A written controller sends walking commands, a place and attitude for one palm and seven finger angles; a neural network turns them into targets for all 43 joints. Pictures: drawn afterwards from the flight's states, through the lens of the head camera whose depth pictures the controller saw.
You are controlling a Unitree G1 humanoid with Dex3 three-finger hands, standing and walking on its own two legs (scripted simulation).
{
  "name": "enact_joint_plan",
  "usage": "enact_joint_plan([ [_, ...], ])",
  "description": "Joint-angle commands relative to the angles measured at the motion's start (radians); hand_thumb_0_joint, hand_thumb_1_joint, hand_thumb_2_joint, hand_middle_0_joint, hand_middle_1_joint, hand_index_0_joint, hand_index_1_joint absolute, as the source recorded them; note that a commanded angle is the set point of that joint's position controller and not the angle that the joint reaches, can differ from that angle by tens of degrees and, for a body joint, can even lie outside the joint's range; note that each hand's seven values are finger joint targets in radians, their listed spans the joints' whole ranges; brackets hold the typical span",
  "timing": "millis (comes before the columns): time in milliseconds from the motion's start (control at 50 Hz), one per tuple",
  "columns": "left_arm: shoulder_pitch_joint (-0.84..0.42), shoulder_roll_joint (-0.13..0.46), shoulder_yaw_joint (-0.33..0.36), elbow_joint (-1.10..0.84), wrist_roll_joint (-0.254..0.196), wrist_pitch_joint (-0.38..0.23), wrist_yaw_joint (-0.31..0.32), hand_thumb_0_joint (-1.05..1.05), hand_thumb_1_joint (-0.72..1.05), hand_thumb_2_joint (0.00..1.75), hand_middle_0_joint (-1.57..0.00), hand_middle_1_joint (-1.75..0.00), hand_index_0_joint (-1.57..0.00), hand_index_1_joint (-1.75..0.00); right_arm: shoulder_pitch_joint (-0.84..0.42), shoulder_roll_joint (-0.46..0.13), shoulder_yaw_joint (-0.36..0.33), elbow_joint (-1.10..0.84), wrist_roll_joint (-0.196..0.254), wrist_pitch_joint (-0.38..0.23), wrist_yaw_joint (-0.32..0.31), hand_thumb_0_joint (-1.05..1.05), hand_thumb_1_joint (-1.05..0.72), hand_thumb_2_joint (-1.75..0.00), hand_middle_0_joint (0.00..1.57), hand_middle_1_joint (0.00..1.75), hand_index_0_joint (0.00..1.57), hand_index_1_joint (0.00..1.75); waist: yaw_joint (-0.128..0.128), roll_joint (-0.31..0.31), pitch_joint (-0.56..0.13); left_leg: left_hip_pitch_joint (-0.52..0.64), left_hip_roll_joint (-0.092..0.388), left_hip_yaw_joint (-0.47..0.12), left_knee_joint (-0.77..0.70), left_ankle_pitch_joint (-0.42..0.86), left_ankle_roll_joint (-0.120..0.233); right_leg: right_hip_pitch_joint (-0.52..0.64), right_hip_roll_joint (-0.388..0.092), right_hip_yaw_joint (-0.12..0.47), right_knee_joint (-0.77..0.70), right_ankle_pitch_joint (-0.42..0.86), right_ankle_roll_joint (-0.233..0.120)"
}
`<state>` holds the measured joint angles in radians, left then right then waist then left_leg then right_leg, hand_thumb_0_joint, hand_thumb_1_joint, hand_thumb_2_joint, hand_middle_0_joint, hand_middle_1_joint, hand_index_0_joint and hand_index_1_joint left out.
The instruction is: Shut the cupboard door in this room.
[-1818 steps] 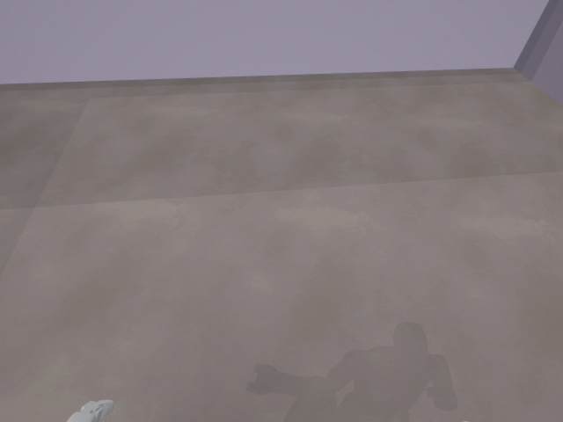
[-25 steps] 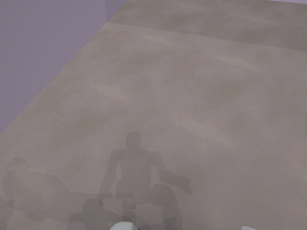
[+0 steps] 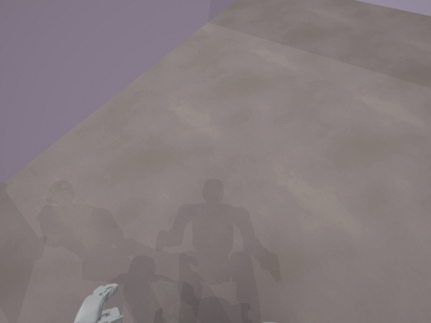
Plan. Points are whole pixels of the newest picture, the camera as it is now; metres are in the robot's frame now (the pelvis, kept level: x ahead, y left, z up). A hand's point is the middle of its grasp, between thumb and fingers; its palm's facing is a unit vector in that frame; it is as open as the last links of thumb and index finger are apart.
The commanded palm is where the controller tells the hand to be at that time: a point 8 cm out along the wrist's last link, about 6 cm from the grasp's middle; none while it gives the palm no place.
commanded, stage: turn to face it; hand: left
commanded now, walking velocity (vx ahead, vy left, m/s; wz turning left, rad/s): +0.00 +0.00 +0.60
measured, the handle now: out of the picture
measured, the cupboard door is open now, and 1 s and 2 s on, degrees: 81 81 81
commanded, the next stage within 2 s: none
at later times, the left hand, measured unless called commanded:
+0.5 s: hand out of the picture -0.05 +0.21 -0.16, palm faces +0.37 -0.89 -0.27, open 7.3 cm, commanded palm none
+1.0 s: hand out of the picture +0.02 +0.24 -0.13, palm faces +0.55 -0.79 -0.28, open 7.3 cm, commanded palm none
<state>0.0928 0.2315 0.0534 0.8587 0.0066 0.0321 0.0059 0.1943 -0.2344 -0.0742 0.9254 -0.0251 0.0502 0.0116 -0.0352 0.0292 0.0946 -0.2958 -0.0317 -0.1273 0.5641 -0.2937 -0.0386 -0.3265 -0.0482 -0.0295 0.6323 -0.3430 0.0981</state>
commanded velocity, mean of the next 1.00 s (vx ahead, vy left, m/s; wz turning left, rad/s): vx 0.00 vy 0.00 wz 0.60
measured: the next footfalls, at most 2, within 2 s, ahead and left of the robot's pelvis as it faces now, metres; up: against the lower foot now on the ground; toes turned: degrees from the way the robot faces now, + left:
left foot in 0.52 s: +0.00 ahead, +0.13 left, +0.00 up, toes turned +27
right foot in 1.04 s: +0.13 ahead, -0.09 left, +0.00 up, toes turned +36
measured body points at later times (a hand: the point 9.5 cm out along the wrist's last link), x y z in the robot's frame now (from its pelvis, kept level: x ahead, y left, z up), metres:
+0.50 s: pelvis +0.00 +0.00 +0.00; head +0.05 +0.02 +0.45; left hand -0.07 +0.25 -0.14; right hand +0.20 -0.22 -0.13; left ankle -0.04 +0.11 -0.72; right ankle +0.00 -0.12 -0.73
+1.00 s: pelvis +0.02 -0.02 +0.01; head +0.06 +0.00 +0.45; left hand -0.01 +0.28 -0.11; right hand +0.19 -0.20 -0.15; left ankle -0.03 +0.11 -0.73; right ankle +0.09 -0.12 -0.71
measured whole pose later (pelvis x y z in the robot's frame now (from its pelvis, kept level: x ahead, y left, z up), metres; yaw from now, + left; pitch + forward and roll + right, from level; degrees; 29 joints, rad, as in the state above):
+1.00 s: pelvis +0.02 -0.02 +0.01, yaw +36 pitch +1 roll +0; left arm 0.07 0.23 0.05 0.86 0.01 0.05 0.01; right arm 0.24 -0.22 -0.07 0.93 -0.03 0.05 0.01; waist -0.05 0.03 0.08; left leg -0.30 -0.06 -0.15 0.51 -0.22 0.00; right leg -0.36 -0.03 0.00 0.73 -0.41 0.10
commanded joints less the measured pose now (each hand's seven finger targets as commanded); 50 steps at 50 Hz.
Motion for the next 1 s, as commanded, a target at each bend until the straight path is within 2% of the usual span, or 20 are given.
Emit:
enact_joint_plan([
  [0, 0.204, 0.281, 0.060, -0.030, 0.013, -0.049, 0.025, 0.00, 0.90, 0.90, -0.20, -0.30, -0.20, -0.30, -0.043, -0.098, -0.037, -0.128, 0.018, -0.027, -0.008, 0.00, -0.90, -0.90, 0.20, 0.30, 0.20, 0.30, 0.101, -0.348, -0.231, -0.303, -0.040, 0.068, 0.415, -0.355, -0.016, 0.398, -0.471, 0.385, -0.299, 0.547, -0.199],
  [20, 0.182, 0.252, 0.054, -0.041, 0.009, -0.043, 0.029, 0.00, 0.90, 0.90, -0.20, -0.30, -0.20, -0.30, -0.040, -0.137, -0.045, -0.124, 0.014, -0.018, -0.011, 0.00, -0.90, -0.90, 0.20, 0.30, 0.20, 0.30, 0.087, -0.225, -0.206, -0.278, 0.011, 0.022, 0.571, -0.330, -0.008, 0.304, -0.479, 0.312, -0.281, 0.584, -0.253],
  [40, 0.122, 0.193, 0.049, -0.045, 0.007, -0.053, 0.033, 0.00, 0.90, 0.90, -0.20, -0.30, -0.20, -0.30, -0.033, -0.137, -0.047, -0.088, 0.008, -0.006, -0.006, 0.00, -0.90, -0.90, 0.20, 0.30, 0.20, 0.30, 0.063, -0.270, -0.152, -0.276, 0.043, -0.001, 0.644, -0.270, -0.009, 0.222, -0.418, 0.257, -0.298, 0.519, -0.236],
  [80, 0.039, 0.146, 0.028, -0.069, 0.007, -0.046, 0.029, 0.00, 0.90, 0.90, -0.20, -0.30, -0.20, -0.30, 0.003, -0.118, -0.045, -0.049, 0.003, 0.008, 0.008, 0.00, -0.90, -0.90, 0.20, 0.30, 0.20, 0.30, 0.017, -0.199, -0.092, -0.287, 0.059, 0.048, 0.719, -0.133, -0.028, 0.192, -0.311, 0.101, -0.292, 0.435, -0.197],
  [140, 0.054, 0.133, 0.025, -0.068, 0.011, -0.051, 0.027, 0.00, 0.90, 0.90, -0.20, -0.30, -0.20, -0.30, 0.020, -0.097, -0.038, -0.030, 0.005, 0.016, 0.020, 0.00, -0.90, -0.90, 0.20, 0.30, 0.20, 0.30, 0.016, -0.218, -0.083, -0.280, 0.064, 0.090, 0.688, -0.052, -0.047, 0.200, -0.269, -0.016, -0.303, 0.422, -0.167],
  [220, 0.147, 0.144, 0.030, -0.031, 0.012, -0.050, 0.028, 0.00, 0.90, 0.90, -0.20, -0.30, -0.20, -0.30, -0.049, -0.095, -0.032, -0.042, 0.006, 0.019, 0.021, 0.00, -0.90, -0.90, 0.20, 0.30, 0.20, 0.30, 0.058, -0.220, -0.075, -0.292, 0.073, 0.124, 0.573, -0.076, -0.059, 0.277, -0.295, -0.042, -0.299, 0.486, -0.185],
  [380, 0.206, 0.193, 0.049, 0.005, 0.023, -0.039, 0.026, 0.00, 0.90, 0.90, -0.20, -0.30, -0.20, -0.30, -0.137, -0.069, -0.005, -0.072, 0.014, 0.000, 0.022, 0.00, -0.90, -0.90, 0.20, 0.30, 0.20, 0.30, 0.093, -0.240, -0.108, -0.164, 0.075, 0.217, 0.225, -0.137, -0.030, 0.318, -0.345, -0.109, -0.219, 0.603, -0.214],
  [420, 0.194, 0.205, 0.056, 0.015, 0.024, -0.035, 0.024, 0.00, 0.90, 0.90, -0.20, -0.30, -0.20, -0.30, -0.117, -0.072, -0.005, -0.077, 0.015, -0.008, 0.020, 0.00, -0.90, -0.90, 0.20, 0.30, 0.20, 0.30, 0.082, -0.242, -0.118, -0.085, 0.076, 0.228, 0.121, -0.119, -0.014, 0.286, -0.365, -0.120, -0.177, 0.570, -0.203],
  [460, 0.179, 0.210, 0.060, 0.017, 0.014, -0.031, 0.018, 0.00, 0.90, 0.90, -0.20, -0.30, -0.20, -0.30, -0.047, -0.101, -0.013, -0.066, 0.010, -0.018, 0.018, 0.00, -0.90, -0.90, 0.20, 0.30, 0.20, 0.30, 0.030, -0.170, -0.154, 0.087, 0.055, 0.247, -0.068, 0.053, 0.004, 0.206, -0.335, -0.183, -0.040, 0.509, -0.144],
  [480, 0.169, 0.189, 0.056, 0.008, 0.008, -0.027, 0.014, 0.00, 0.90, 0.90, -0.20, -0.30, -0.20, -0.30, 0.036, -0.169, -0.031, -0.048, 0.007, -0.027, 0.015, 0.00, -0.90, -0.90, 0.20, 0.30, 0.20, 0.30, -0.022, -0.023, -0.212, 0.268, 0.128, 0.134, -0.154, 0.240, 0.045, 0.068, -0.279, -0.214, 0.150, 0.368, -0.089],
  [500, 0.140, 0.110, 0.037, -0.037, -0.001, -0.025, 0.004, 0.00, 0.90, 0.90, -0.20, -0.30, -0.20, -0.30, 0.103, -0.288, -0.063, -0.043, 0.003, -0.034, 0.006, 0.00, -0.90, -0.90, 0.20, 0.30, 0.20, 0.30, -0.062, 0.303, -0.225, 0.400, 0.414, -0.253, -0.189, 0.663, 0.185, -0.240, -0.114, -0.207, 0.396, -0.284, -0.006],
  [520, 0.068, 0.119, 0.023, -0.066, 0.009, -0.011, 0.012, 0.00, 0.90, 0.90, -0.20, -0.30, -0.20, -0.30, 0.153, -0.311, -0.062, -0.017, 0.018, -0.024, -0.001, 0.00, -0.90, -0.90, 0.20, 0.30, 0.20, 0.30, -0.073, 0.219, -0.227, 0.365, 0.467, -0.244, -0.177, 0.805, 0.251, -0.266, -0.100, -0.081, 0.490, -0.357, -0.012],
  [540, 0.064, 0.116, 0.026, -0.059, 0.010, -0.004, 0.015, 0.00, 0.90, 0.90, -0.20, -0.30, -0.20, -0.30, 0.114, -0.282, -0.051, -0.020, 0.013, -0.025, -0.010, 0.00, -0.90, -0.90, 0.20, 0.30, 0.20, 0.30, -0.052, 0.184, -0.194, 0.327, 0.444, -0.194, -0.184, 0.739, 0.264, -0.279, -0.116, -0.045, 0.526, -0.315, -0.016],
  [560, 0.054, 0.114, 0.032, -0.040, 0.011, -0.002, 0.017, 0.00, 0.90, 0.90, -0.20, -0.30, -0.20, -0.30, 0.065, -0.251, -0.047, -0.035, 0.010, -0.029, -0.021, 0.00, -0.90, -0.90, 0.20, 0.30, 0.20, 0.30, -0.042, 0.223, -0.173, 0.297, 0.382, -0.180, -0.177, 0.694, 0.247, -0.294, -0.110, -0.020, 0.546, -0.255, -0.012],
  [600, 0.074, 0.131, 0.038, -0.010, 0.009, 0.000, 0.007, 0.00, 0.90, 0.90, -0.20, -0.30, -0.20, -0.30, -0.026, -0.205, -0.028, -0.065, 0.007, -0.031, -0.026, 0.00, -0.90, -0.90, 0.20, 0.30, 0.20, 0.30, 0.003, 0.170, -0.119, 0.215, 0.293, -0.097, -0.191, 0.613, 0.203, -0.263, -0.094, 0.008, 0.561, -0.123, -0.008],
  [640, 0.107, 0.126, 0.039, 0.005, 0.010, -0.001, 0.002, 0.00, 0.90, 0.90, -0.20, -0.30, -0.20, -0.30, -0.041, -0.194, -0.024, -0.076, 0.009, -0.038, -0.025, 0.00, -0.90, -0.90, 0.20, 0.30, 0.20, 0.30, 0.022, 0.101, -0.134, 0.203, 0.262, -0.075, -0.203, 0.546, 0.188, -0.236, -0.079, 0.005, 0.547, -0.066, -0.001],
  [760, 0.053, 0.119, 0.035, -0.025, 0.008, 0.001, 0.008, 0.00, 0.90, 0.90, -0.20, -0.30, -0.20, -0.30, 0.009, -0.194, -0.032, -0.070, 0.008, -0.040, -0.020, 0.00, -0.90, -0.90, 0.20, 0.30, 0.20, 0.30, 0.011, 0.083, -0.119, 0.177, 0.249, -0.158, -0.233, 0.433, 0.202, -0.232, -0.057, 0.028, 0.449, -0.035, 0.015],
  [880, -0.025, 0.096, 0.024, -0.075, -0.001, -0.005, 0.011, 0.00, 0.90, 0.90, -0.20, -0.30, -0.20, -0.30, 0.040, -0.202, -0.046, -0.066, 0.000, -0.029, -0.019, 0.00, -0.90, -0.90, 0.20, 0.30, 0.20, 0.30, -0.007, 0.129, -0.122, 0.143, 0.236, -0.270, -0.199, 0.414, 0.219, -0.150, -0.008, 0.029, 0.238, -0.103, 0.002],
  [940, 0.026, 0.091, 0.023, -0.072, -0.008, -0.016, 0.013, 0.00, 0.90, 0.90, -0.20, -0.30, -0.20, -0.30, 0.014, -0.201, -0.051, -0.074, -0.001, -0.025, -0.019, 0.00, -0.90, -0.90, 0.20, 0.30, 0.20, 0.30, 0.016, 0.144, -0.161, 0.094, 0.202, -0.295, -0.138, 0.505, 0.200, 0.007, 0.036, 0.012, 0.028, -0.070, -0.012],
  [980, 0.110, 0.112, 0.031, -0.052, -0.010, -0.029, 0.017, 0.00, 0.90, 0.90, -0.20, -0.30, -0.20, -0.30, -0.006, -0.182, -0.052, -0.083, 0.010, -0.022, -0.016, 0.00, -0.90, -0.90, 0.20, 0.30, 0.20, 0.30, 0.063, 0.100, -0.188, -0.038, 0.146, -0.274, -0.061, 0.375, 0.139, 0.222, 0.019, 0.009, -0.211, 0.125, -0.019],
])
